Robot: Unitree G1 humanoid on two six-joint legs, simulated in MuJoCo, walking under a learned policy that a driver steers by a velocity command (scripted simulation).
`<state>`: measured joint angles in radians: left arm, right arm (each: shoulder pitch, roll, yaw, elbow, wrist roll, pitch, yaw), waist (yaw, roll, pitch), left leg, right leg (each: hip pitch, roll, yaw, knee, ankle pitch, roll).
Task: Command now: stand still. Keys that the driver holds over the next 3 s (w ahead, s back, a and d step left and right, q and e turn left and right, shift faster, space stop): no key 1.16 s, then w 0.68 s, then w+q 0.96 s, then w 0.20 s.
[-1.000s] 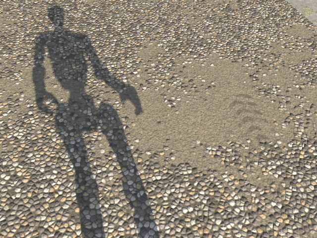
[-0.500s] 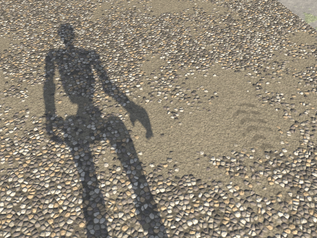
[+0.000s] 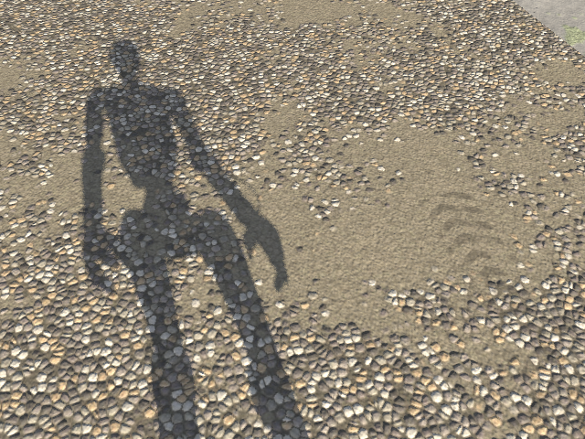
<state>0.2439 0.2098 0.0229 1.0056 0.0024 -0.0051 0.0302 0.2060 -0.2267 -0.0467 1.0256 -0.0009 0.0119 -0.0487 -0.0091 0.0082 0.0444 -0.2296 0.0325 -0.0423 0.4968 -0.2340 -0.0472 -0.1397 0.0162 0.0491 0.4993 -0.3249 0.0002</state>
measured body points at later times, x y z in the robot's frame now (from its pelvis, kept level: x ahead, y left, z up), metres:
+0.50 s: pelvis +0.00 +0.00 +0.00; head +0.01 +0.00 +0.45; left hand +0.00 +0.24 -0.15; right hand +0.02 -0.24 -0.16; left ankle +0.02 +0.15 -0.74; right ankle -0.03 -0.12 -0.74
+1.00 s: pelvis +0.00 +0.01 +0.00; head +0.01 +0.01 +0.45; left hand -0.03 +0.24 -0.16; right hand +0.00 -0.23 -0.16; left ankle +0.02 +0.15 -0.74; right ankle -0.03 -0.12 -0.74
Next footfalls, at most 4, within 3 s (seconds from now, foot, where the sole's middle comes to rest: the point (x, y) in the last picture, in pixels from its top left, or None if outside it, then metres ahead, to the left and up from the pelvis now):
1.86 right None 0.43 -0.10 -0.77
2.44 left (241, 357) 0.72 0.16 -0.77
2.92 right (269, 249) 1.06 0.10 -0.77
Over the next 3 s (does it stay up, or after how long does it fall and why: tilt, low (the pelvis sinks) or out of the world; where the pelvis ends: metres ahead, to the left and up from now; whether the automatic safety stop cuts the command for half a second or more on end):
stays up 0.90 0.12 -0.01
